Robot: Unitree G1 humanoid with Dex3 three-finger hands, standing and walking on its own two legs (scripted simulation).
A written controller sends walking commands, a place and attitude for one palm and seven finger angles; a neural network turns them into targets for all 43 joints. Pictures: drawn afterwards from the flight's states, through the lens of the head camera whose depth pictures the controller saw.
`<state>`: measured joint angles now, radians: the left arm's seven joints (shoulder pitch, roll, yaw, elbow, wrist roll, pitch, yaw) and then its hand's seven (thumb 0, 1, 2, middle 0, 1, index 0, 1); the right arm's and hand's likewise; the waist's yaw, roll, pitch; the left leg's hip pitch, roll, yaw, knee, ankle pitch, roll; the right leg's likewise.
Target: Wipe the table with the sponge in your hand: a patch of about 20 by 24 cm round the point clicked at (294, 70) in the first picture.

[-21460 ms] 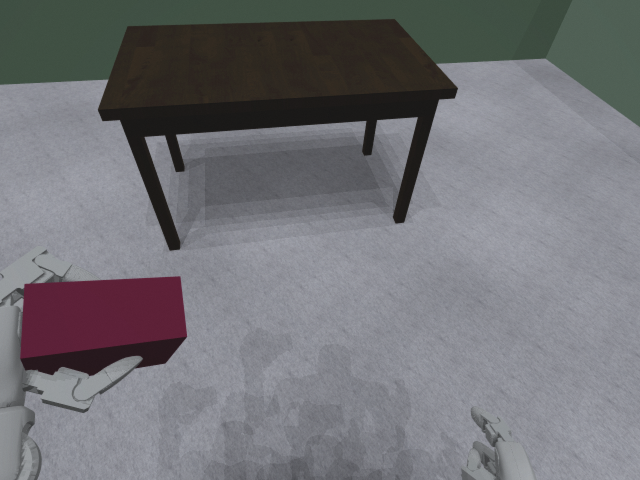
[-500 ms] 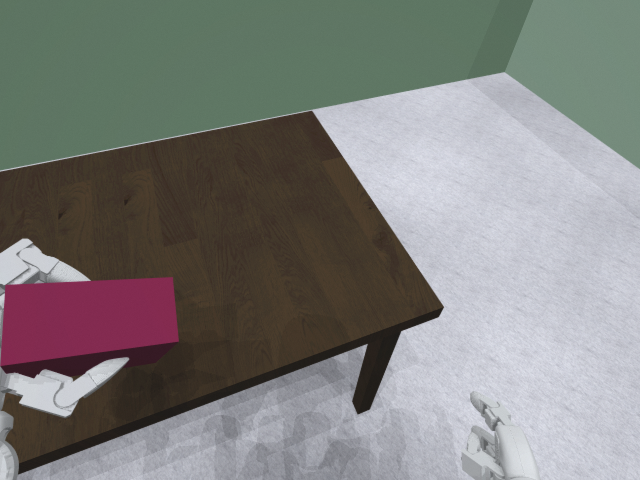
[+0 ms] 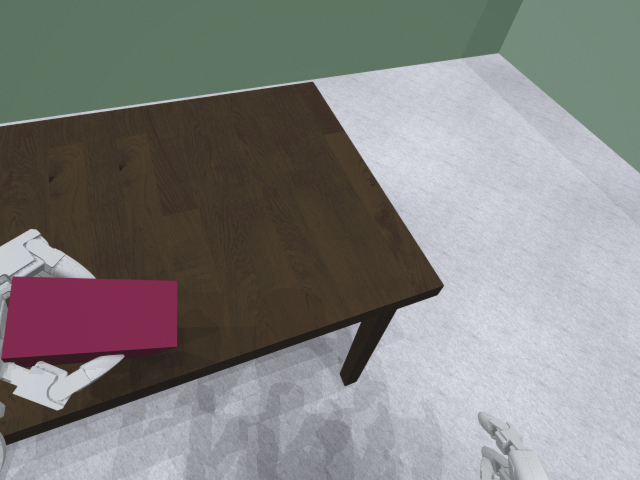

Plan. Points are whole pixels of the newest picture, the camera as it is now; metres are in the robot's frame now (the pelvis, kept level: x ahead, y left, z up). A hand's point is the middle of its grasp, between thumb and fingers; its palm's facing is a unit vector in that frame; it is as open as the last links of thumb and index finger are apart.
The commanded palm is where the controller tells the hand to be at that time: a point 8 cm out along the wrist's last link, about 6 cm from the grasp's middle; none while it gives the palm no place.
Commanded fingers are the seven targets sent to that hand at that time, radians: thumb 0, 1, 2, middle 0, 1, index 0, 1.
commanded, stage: come to a stop and stand still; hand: left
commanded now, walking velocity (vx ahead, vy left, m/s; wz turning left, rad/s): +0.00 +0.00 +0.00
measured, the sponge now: (117, 323) +0.24 +0.22 +0.11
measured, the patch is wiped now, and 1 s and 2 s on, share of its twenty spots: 0.00 0.00 0.00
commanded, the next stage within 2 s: look again from close up in 0.44 s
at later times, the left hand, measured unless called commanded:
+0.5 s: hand out of the picture +0.19 +0.28 +0.16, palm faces +0.41 -0.84 -0.36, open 9.7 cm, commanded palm +0.13 +0.30 +0.18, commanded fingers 0.00 0.10 1.30 -1.20 -1.60 -1.20 -1.60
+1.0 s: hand out of the picture +0.20 +0.26 +0.19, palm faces +0.41 -0.77 -0.49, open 9.7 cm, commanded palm +0.13 +0.28 +0.18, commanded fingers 0.00 0.10 1.30 -1.20 -1.60 -1.20 -1.60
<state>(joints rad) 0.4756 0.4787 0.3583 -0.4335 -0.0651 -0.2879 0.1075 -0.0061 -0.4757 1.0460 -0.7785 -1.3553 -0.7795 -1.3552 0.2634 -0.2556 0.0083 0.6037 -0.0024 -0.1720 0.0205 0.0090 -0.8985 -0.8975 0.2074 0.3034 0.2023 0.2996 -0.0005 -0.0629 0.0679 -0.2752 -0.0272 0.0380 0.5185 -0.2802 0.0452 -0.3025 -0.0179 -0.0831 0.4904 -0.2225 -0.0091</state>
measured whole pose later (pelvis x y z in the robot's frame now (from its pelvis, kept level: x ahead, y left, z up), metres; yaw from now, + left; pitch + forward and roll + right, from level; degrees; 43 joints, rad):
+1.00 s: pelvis -0.03 -0.01 +0.00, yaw +2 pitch -1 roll +0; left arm 0.24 0.52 0.37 -0.39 -0.03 -0.22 0.06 -0.01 -0.48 1.05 -0.78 -1.36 -0.78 -1.36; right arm 0.23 -0.24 0.02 0.57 0.01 -0.18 -0.02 0.01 -0.90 -0.90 0.20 0.30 0.20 0.30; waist 0.08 -0.02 0.08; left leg -0.28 -0.04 0.01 0.53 -0.24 0.04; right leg -0.29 -0.02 -0.10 0.51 -0.20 -0.02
